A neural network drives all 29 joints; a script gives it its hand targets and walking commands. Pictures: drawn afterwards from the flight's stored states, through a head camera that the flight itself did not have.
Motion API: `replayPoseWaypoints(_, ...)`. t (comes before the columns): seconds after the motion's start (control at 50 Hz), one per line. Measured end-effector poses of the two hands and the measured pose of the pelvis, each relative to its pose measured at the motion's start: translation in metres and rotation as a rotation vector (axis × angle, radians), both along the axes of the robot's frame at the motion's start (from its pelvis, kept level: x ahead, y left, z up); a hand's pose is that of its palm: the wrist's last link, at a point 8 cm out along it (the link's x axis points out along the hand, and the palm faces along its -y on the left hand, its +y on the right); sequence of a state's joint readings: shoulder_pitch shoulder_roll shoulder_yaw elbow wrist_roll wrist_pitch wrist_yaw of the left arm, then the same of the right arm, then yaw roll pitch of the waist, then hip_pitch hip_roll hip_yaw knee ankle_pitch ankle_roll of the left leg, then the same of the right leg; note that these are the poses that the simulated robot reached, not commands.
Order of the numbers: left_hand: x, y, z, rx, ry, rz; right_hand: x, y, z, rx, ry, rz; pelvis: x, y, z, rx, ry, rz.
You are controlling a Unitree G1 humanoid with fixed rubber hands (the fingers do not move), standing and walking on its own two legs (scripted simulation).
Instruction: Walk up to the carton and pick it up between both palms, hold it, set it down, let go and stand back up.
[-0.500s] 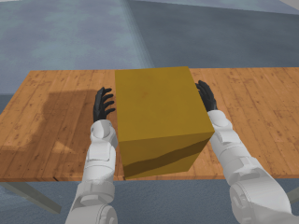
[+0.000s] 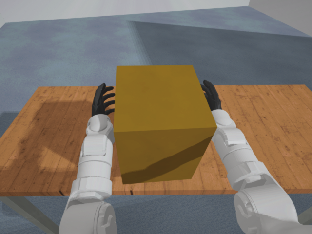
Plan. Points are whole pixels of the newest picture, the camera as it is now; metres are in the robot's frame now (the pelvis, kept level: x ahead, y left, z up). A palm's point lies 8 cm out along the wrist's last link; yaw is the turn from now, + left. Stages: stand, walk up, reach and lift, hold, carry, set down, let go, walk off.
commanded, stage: reach and lift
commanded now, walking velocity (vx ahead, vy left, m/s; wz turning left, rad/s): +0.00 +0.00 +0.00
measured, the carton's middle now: (156, 126) +0.39 +0.03 +0.09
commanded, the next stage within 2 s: hold in 1.76 s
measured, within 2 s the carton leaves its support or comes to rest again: neither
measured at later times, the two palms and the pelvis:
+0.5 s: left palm (78, 102) +0.37 +0.21 +0.19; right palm (200, 100) +0.39 -0.08 +0.18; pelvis +0.01 +0.02 +0.00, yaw +1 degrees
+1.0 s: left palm (78, 91) +0.39 +0.21 +0.22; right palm (205, 93) +0.38 -0.08 +0.21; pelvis +0.01 +0.04 +0.00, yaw +0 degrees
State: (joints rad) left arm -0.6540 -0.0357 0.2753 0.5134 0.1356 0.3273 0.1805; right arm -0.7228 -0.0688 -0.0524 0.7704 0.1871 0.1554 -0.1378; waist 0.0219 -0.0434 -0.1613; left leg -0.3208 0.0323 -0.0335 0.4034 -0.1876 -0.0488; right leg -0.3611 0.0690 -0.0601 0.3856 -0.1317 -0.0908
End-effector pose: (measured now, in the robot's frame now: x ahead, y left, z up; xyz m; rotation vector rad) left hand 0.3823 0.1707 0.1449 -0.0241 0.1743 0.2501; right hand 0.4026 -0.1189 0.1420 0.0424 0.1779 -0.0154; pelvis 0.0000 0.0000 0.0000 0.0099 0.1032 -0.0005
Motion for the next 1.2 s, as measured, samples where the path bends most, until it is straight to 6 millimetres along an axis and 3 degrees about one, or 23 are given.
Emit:
replayPoseWaypoints(0.34,-0.006,0.026,0.040,0.046,-0.002,-0.022,-0.008,0.026,0.038,0.042,-0.011,-0.017,0.005,0.009,0.003,-0.012,-0.083,0.014)
replayPoseWaypoints(0.62,-0.007,0.048,0.055,0.043,0.004,-0.041,-0.012,0.047,0.047,0.092,-0.001,-0.034,0.006,0.023,0.004,-0.017,-0.107,0.023)
replayPoseWaypoints(0.9,0.006,0.038,0.065,0.043,0.011,-0.105,-0.016,0.036,0.062,0.051,-0.002,-0.088,0.013,0.034,0.005,-0.024,-0.134,0.012)
replayPoseWaypoints(1.2,-0.003,0.033,0.086,0.060,0.001,-0.111,-0.027,0.032,0.075,0.069,-0.014,-0.099,0.006,0.034,0.004,-0.023,-0.159,0.008)
